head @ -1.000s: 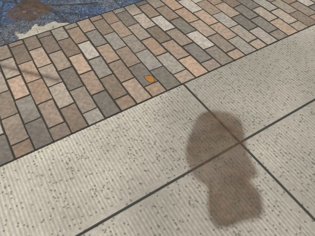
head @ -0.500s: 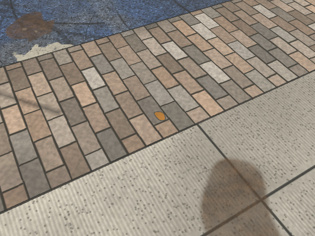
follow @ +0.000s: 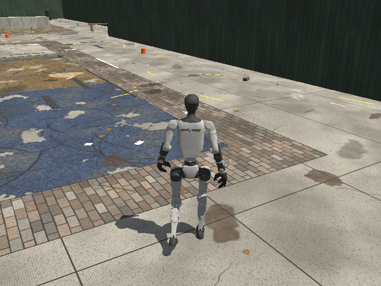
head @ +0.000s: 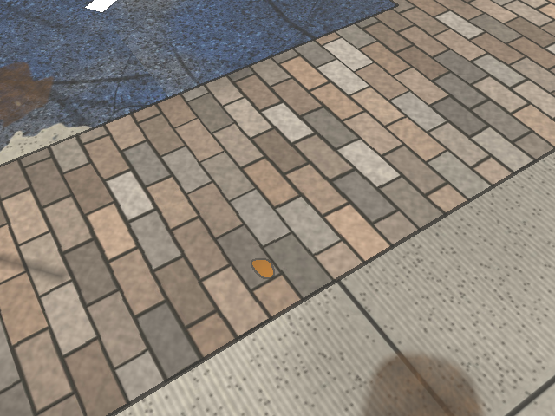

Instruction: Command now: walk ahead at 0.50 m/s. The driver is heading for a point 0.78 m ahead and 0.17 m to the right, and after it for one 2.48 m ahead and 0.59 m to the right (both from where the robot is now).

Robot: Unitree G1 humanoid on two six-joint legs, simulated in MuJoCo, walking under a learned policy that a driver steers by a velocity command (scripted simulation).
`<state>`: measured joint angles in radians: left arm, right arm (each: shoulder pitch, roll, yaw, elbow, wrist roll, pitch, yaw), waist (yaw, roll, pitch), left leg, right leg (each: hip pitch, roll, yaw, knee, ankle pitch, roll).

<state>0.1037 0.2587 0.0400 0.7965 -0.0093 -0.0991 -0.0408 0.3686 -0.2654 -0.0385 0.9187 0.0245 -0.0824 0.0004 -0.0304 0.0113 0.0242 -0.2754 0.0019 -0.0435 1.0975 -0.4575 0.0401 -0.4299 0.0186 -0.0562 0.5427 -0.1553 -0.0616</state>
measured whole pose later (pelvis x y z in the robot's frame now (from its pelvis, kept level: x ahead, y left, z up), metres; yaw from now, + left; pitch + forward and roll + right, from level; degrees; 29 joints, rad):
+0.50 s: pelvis +0.27 +0.04 -0.01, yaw -4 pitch +3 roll -1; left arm 0.40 0.27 0.05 0.96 -0.02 -0.06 0.00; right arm 0.03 -0.24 -0.04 0.76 0.00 -0.11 0.03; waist 0.07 -0.01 0.03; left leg -0.49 0.02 0.03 0.56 -0.11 0.05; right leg -0.12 0.00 0.05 0.75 -0.48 -0.02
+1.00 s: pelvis +0.52 -0.02 -0.01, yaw -20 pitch +1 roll +2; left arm 0.06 0.25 0.07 0.72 -0.02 -0.02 -0.05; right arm 0.31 -0.28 -0.09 0.93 0.02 -0.05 -0.02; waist -0.05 -0.02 0.04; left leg 0.07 0.09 0.31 0.46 -0.47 -0.06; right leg -0.51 -0.03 -0.07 0.61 -0.13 -0.12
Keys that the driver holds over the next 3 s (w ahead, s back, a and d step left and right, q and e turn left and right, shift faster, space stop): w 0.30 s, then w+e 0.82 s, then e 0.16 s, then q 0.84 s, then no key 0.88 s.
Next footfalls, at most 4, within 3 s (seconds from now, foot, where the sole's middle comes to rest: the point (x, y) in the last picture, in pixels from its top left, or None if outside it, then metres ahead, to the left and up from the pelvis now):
0.46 left None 0.42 0.15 -0.77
1.00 right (352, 341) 0.64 -0.16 -0.77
1.44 left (321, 246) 0.93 -0.11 -0.77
1.84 right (392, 291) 0.78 -0.28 -0.77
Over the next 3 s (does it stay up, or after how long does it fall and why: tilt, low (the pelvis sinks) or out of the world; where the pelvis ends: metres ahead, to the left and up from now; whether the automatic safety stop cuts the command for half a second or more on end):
stays up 0.78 -0.13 0.01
